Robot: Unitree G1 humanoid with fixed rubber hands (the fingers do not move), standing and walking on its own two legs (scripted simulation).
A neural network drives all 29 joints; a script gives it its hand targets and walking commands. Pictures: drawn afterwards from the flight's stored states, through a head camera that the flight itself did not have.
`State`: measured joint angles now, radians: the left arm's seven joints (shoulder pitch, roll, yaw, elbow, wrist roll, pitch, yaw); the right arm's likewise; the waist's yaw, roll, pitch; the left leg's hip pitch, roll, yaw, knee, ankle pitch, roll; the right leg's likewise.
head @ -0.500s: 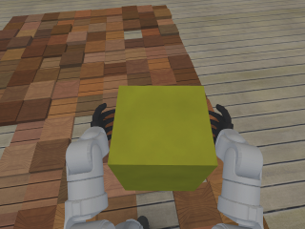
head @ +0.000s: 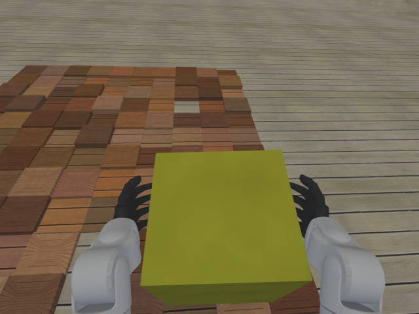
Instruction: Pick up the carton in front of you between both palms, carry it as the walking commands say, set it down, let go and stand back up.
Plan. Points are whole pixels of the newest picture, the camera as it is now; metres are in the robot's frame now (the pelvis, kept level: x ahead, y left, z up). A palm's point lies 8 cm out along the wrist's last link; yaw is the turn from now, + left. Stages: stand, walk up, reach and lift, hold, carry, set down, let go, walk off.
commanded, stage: carry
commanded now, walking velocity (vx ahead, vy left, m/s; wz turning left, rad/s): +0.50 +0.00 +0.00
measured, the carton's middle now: (219, 235) +0.25 +0.02 +0.06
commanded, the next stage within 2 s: none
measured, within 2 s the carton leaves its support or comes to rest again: neither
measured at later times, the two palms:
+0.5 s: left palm (182, 96) +0.66 +0.15 +0.11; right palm (287, 107) +0.65 -0.15 +0.11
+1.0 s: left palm (191, 46) +1.00 +0.17 +0.13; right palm (270, 52) +0.99 -0.13 +0.14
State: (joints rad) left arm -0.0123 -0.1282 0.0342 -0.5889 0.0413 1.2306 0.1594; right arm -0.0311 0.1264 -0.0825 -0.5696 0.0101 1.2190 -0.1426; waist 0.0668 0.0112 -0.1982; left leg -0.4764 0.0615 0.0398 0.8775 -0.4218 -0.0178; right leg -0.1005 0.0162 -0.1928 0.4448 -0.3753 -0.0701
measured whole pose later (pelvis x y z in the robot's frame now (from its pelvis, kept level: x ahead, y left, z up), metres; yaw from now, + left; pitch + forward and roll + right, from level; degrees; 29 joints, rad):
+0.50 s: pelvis +0.32 +0.01 -0.02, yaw -1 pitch +5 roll +0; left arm -0.45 -0.10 0.24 -0.20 0.04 1.12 0.18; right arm -0.48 0.09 -0.20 -0.15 0.01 1.12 -0.18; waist -0.06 0.00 -0.07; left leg -0.11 0.01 0.08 0.39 -0.37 0.02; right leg -0.66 -0.05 -0.09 0.73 -0.22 -0.06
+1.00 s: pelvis +0.65 +0.02 -0.02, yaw -2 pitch +4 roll -2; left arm -0.56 -0.08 0.24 -0.20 -0.02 1.17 0.20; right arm -0.56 0.11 -0.26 -0.21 -0.03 1.17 -0.15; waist 0.01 0.01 -0.03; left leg -0.48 0.01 0.12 0.55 -0.17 0.10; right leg -0.23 -0.02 -0.07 0.87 -0.54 0.01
